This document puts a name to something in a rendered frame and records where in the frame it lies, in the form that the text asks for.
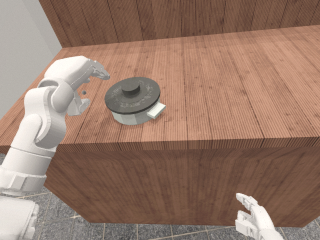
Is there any lid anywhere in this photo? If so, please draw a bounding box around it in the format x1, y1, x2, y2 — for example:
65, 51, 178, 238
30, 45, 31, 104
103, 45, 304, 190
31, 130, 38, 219
104, 77, 161, 115

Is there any knob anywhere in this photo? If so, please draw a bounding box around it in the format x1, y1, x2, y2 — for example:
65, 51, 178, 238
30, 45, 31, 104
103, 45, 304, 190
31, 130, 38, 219
121, 80, 140, 96

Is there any table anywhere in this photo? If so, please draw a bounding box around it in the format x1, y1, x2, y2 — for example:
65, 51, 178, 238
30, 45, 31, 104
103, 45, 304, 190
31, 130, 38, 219
0, 0, 320, 228

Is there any left robot hand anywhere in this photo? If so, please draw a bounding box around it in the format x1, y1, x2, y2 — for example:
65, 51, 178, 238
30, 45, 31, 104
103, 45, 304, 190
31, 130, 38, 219
44, 56, 110, 117

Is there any pot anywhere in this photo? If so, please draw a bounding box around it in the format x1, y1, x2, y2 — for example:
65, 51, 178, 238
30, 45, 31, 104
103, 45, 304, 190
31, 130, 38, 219
111, 98, 166, 125

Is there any left robot upper arm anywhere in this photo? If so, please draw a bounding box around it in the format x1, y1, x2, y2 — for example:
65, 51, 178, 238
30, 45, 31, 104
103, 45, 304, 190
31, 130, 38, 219
0, 195, 40, 240

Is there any left robot forearm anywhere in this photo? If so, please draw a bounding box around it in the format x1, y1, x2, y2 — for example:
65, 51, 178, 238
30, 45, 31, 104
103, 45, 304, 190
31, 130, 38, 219
0, 77, 74, 197

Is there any right robot hand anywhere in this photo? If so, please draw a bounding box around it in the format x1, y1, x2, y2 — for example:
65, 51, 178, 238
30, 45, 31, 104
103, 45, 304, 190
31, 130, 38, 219
235, 193, 275, 240

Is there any right robot forearm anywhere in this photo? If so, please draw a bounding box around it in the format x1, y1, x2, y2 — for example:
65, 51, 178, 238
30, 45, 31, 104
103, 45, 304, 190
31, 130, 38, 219
258, 228, 284, 240

